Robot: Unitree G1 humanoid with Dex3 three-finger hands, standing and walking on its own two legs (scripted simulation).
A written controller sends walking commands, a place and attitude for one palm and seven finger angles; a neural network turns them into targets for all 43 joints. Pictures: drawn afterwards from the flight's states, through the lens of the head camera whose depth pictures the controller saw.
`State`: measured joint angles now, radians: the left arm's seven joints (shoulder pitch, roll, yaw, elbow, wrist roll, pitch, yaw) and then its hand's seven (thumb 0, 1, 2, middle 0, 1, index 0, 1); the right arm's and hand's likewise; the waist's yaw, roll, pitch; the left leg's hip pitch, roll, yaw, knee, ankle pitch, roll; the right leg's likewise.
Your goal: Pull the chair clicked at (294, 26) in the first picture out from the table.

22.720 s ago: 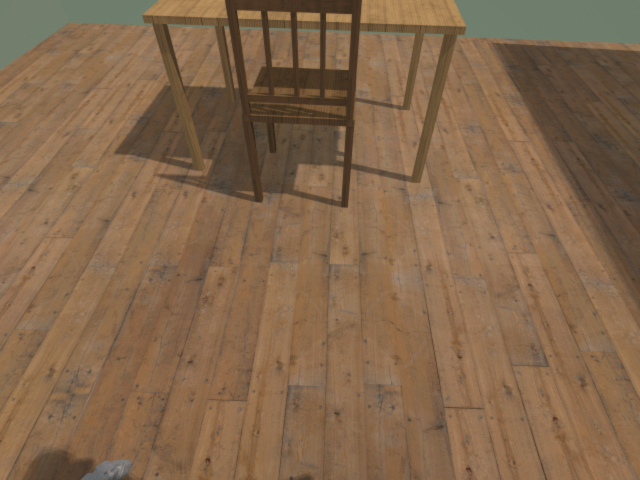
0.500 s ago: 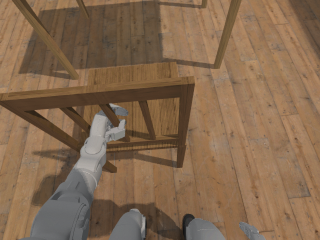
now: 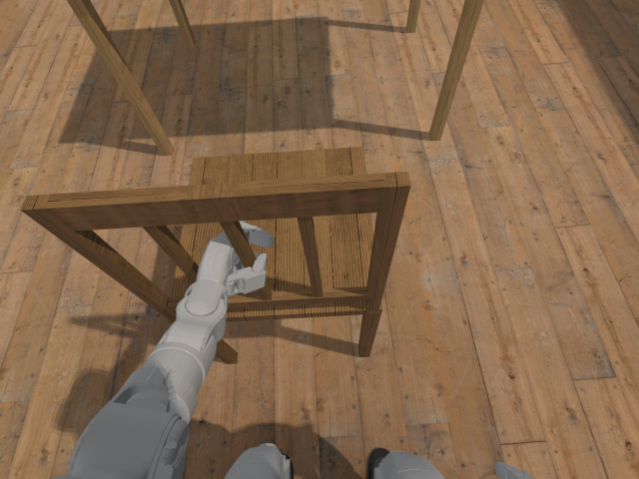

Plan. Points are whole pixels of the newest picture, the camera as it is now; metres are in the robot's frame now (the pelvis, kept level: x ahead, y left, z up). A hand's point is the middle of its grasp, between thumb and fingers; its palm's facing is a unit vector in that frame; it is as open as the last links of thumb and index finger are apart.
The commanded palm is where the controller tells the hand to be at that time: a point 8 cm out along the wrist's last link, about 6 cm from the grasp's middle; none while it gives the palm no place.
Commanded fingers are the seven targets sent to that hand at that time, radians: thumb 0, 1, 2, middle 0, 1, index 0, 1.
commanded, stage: stop walking, hand still on the chair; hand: left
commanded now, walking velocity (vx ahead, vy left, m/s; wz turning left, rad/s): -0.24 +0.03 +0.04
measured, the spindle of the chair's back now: (250, 264) +0.40 +0.13 -0.08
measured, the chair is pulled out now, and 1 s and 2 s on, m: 0.65 0.73 0.73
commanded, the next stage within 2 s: open the thumb and straighten the fingers in 0.94 s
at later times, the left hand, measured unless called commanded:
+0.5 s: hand (243, 331) +0.29 +0.12 -0.05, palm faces -0.08 -0.98 -0.19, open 5.1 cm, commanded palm +0.27 +0.18 -0.03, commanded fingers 0.00 0.90 0.90 -0.50 -1.45 -0.50 -1.45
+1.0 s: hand (243, 331) +0.29 +0.12 -0.05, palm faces -0.08 -0.98 -0.18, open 5.1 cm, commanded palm +0.27 +0.18 -0.03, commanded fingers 0.00 0.90 0.90 -0.50 -1.45 -0.50 -1.45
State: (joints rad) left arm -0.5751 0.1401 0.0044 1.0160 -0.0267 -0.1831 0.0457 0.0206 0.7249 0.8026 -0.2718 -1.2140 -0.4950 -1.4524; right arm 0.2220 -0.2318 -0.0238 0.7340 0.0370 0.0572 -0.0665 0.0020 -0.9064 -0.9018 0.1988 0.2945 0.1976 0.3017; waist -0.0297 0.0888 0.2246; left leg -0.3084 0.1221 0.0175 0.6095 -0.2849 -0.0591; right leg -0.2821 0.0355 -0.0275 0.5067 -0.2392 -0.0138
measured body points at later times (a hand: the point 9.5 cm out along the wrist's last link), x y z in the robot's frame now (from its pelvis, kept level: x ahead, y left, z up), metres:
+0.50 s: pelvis -0.02 +0.02 +0.00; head +0.02 -0.01 +0.45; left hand +0.29 +0.17 -0.04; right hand +0.07 -0.22 -0.14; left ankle -0.03 +0.16 -0.73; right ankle +0.01 -0.11 -0.73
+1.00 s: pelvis +0.00 +0.02 +0.01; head +0.03 +0.00 +0.45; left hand +0.29 +0.17 -0.04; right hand +0.13 -0.23 -0.12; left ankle -0.03 +0.16 -0.73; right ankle +0.01 -0.11 -0.73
